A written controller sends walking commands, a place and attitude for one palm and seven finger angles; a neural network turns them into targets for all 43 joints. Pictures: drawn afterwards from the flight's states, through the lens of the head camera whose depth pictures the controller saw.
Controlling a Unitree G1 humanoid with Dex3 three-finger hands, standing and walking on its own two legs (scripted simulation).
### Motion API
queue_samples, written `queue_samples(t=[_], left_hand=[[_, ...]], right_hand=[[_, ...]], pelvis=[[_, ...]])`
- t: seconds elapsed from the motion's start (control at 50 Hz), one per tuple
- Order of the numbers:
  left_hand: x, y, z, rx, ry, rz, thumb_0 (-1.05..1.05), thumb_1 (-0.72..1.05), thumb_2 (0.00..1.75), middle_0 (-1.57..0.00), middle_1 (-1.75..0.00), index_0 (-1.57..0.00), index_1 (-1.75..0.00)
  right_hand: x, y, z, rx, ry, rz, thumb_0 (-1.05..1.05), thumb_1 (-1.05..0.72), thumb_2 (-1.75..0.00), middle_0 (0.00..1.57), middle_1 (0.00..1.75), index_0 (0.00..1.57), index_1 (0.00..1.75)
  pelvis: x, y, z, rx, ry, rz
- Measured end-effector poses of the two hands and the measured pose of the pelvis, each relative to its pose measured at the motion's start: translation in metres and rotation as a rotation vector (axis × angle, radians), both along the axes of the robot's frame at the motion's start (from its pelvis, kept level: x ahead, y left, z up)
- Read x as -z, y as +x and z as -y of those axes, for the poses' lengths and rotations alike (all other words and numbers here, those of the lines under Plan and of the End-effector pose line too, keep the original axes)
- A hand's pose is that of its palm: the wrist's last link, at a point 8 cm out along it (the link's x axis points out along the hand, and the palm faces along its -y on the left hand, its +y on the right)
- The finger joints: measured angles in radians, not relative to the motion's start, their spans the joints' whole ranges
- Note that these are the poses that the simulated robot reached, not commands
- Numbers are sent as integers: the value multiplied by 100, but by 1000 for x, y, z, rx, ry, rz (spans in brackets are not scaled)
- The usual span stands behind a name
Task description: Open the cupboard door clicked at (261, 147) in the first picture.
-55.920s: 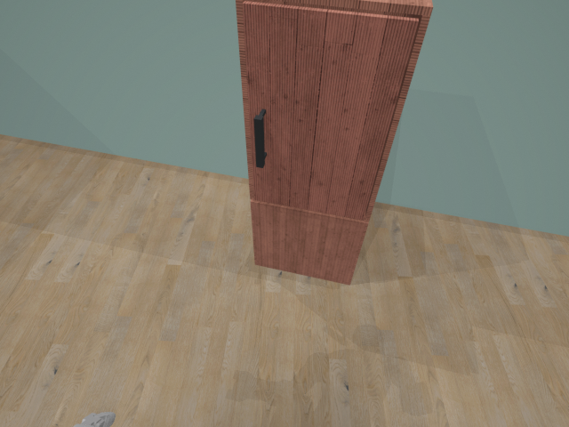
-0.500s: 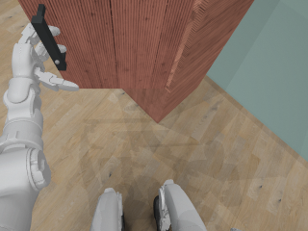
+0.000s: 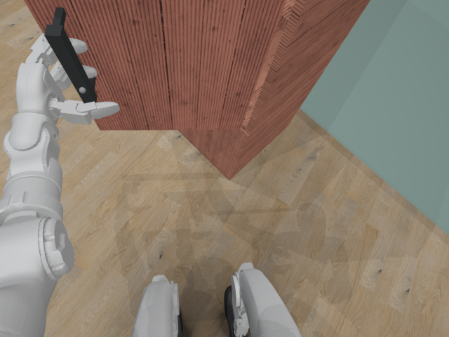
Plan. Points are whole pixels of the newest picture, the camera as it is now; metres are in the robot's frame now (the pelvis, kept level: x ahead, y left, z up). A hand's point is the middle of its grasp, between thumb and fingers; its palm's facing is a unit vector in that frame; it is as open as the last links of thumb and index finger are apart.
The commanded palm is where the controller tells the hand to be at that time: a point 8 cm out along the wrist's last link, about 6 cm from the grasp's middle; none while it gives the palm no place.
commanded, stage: close the thumb around the handle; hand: left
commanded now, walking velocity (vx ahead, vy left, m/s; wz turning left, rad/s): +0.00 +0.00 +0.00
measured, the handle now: (76, 61) +0.57 +0.21 +0.05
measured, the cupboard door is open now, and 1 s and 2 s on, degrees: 49 69 95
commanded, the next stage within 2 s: pull the door open along its arc in 0.42 s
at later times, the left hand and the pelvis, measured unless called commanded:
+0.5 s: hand (90, 91) +0.52 +0.19 +0.04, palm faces +0.00 -1.00 -0.02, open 5.7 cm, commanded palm +0.50 +0.22 +0.04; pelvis +0.00 +0.00 +0.00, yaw +0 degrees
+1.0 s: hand (105, 151) +0.41 +0.15 +0.04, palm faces +0.04 -1.00 +0.05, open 5.9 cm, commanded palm +0.35 +0.22 +0.04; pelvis +0.02 -0.01 +0.03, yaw +0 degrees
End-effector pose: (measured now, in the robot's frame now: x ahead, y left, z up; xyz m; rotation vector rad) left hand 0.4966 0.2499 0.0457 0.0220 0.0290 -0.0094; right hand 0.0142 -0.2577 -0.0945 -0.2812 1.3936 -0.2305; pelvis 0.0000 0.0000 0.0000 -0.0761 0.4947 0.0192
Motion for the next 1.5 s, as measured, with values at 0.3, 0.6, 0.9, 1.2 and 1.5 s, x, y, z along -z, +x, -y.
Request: queue_samples(t=[0.3,0.6,0.9,1.2,1.5], left_hand=[[4,0,5,8,-1,-3,1,64,78,-38,-132,-38,-132],[5,-2,11,-16,1,-4,1,75,83,-36,-135,-35,-135],[4,-65,23,32,5,-8,1,73,76,-35,-134,-35,-135],[2,-184,97,-286,-31,32,4,65,69,-38,-133,-38,-133],[-3,-231,153,-417,2,-12,5,65,70,-34,-131,-37,-134]], right_hand=[[-1,10,3,-16,-15,20,1,-91,-90,21,30,21,30],[2,7,2,-4,7,6,1,-91,-90,21,30,21,30],[-13,45,5,5,51,117,1,-91,-90,21,30,21,30],[-25,166,-14,-200,148,449,1,-91,-90,20,29,20,30],[-17,175,0,-234,204,482,1,-91,-90,21,30,21,30]], pelvis=[[0,1,-2,-4,-2,0],[-1,3,2,-1,4,2],[-21,16,7,18,30,52],[-24,18,21,10,70,122],[-26,20,57,-26,102,158]])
